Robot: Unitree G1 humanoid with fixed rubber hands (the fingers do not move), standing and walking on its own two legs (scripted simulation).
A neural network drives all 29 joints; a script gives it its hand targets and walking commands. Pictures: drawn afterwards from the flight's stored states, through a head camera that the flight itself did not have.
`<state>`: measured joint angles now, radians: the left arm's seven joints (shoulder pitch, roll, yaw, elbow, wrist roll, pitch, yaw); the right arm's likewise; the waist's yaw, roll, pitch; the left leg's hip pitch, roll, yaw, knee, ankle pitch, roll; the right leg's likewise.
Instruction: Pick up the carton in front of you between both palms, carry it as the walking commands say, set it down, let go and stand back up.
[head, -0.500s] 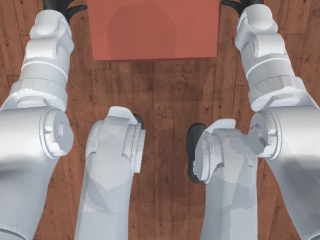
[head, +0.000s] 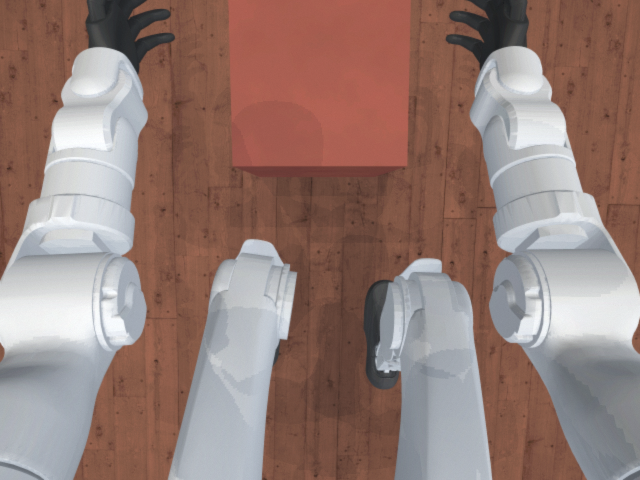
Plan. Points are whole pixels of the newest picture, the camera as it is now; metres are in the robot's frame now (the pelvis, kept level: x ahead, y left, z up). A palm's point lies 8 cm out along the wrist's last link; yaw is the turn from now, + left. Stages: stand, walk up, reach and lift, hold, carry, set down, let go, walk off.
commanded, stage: set down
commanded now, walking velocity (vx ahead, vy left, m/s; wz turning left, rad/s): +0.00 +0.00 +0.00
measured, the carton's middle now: (318, 105) +0.52 +0.06 -0.31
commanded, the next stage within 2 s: let go in 0.66 s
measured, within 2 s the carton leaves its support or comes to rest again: neither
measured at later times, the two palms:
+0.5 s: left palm out of the picture +0.50 +0.27 +0.03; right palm out of the picture +0.55 -0.13 +0.03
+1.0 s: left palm out of the picture +0.43 +0.27 +0.15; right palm out of the picture +0.46 -0.16 +0.14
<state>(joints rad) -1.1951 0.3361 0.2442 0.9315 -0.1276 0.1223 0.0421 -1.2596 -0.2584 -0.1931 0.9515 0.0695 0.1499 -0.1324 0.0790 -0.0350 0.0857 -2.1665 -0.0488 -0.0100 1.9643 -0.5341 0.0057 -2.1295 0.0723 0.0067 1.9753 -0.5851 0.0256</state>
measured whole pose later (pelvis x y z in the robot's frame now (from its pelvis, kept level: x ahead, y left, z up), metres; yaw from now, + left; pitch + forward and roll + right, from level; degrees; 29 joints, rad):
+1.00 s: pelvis +0.07 +0.01 +0.26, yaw +1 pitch +37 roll -1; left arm -0.56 0.25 0.25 0.66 0.06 0.09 -0.10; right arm -0.56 -0.12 -0.20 0.61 -0.09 0.12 -0.08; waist 0.05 -0.01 -0.06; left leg -1.25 -0.05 -0.04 0.91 -0.30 0.02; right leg -1.21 0.05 0.06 0.90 -0.33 0.02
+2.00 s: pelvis +0.12 -0.01 +0.34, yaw +2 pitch -5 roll +0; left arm 0.21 0.23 0.03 0.40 0.03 0.19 -0.03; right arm 0.23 -0.21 -0.03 0.47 -0.01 0.11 0.03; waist 0.00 -0.01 0.09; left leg -0.11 -0.03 -0.06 0.48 -0.28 0.00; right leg -0.08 0.03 0.04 0.48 -0.31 -0.02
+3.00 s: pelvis +0.12 +0.01 +0.34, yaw +1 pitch -2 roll +0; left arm 0.17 0.37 0.01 0.90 0.02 0.00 0.02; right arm 0.14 -0.36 -0.02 0.95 -0.03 -0.01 -0.02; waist 0.00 -0.02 0.01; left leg -0.13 -0.04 -0.03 0.40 -0.23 0.03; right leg -0.10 0.02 0.06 0.38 -0.25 0.01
